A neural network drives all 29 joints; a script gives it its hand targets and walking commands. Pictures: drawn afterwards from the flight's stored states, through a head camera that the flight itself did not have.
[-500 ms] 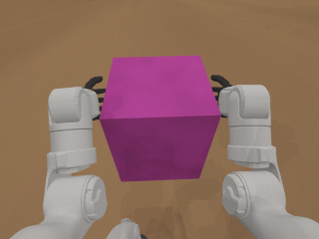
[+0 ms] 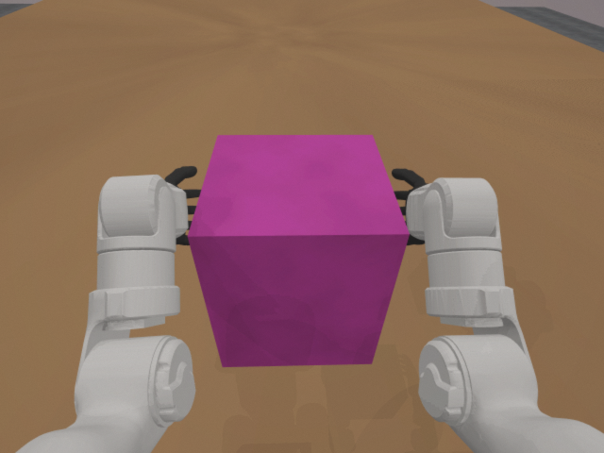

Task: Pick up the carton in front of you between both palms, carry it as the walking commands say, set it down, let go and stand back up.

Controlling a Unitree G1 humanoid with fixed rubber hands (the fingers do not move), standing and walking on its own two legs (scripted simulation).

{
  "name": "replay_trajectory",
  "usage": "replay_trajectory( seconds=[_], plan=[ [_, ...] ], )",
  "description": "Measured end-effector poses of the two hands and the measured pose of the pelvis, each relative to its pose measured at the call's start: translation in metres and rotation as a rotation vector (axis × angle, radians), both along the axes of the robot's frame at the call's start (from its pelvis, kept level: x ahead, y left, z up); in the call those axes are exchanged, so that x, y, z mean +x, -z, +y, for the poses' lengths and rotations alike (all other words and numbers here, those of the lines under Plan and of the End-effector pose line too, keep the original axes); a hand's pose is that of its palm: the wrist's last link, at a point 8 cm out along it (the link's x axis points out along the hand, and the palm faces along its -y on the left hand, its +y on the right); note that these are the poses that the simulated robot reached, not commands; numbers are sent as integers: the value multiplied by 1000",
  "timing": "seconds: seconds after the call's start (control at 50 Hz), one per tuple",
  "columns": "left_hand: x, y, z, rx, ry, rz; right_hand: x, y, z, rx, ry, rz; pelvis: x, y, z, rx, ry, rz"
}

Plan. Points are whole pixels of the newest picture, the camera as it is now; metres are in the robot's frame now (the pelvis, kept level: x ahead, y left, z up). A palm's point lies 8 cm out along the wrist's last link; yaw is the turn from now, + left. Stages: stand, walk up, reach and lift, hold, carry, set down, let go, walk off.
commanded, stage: carry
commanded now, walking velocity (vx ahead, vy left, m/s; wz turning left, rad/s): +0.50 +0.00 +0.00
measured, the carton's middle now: (296, 252) +0.37 +0.00 +0.12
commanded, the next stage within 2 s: none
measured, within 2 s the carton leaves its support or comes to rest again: neither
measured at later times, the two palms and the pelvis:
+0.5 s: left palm (197, 171) +0.60 +0.17 +0.11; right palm (355, 164) +0.61 -0.12 +0.11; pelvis +0.28 +0.02 +0.00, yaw +0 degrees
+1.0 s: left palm (234, 118) +0.84 +0.13 +0.10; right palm (358, 121) +0.84 -0.17 +0.09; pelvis +0.58 -0.02 +0.00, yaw +1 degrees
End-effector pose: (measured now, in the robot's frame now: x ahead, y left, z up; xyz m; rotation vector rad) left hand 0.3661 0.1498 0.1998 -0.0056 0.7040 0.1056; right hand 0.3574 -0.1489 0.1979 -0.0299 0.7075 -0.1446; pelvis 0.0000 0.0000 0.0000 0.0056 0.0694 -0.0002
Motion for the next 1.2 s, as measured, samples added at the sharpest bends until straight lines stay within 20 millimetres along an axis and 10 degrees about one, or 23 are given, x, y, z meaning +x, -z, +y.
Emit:
replay_trajectory(
  seconds=[0.3, 0.6, 0.76, 0.96, 1.2],
  plan=[
    [131, 63, -12, 40, -49, 123, 150, 66, -12, 52, -26, 123, 139, -20, -12, 8, -17, 19],
    [269, 108, 40, -66, -91, 75, 280, 102, 40, 69, 53, 71, 333, -15, 30, -10, 22, 25],
    [333, 91, 23, -57, -51, 2, 337, 84, 23, 51, 62, -2, 423, -25, 26, -19, 14, 13],
    [460, 89, -19, 8, -46, -55, 466, 98, -19, 90, 38, -56, 564, 5, -13, -17, -13, -23],
    [564, 89, -17, 3, -107, 32, 587, 95, -16, 90, -10, 32, 676, -25, -26, 16, -24, -8]
  ],
)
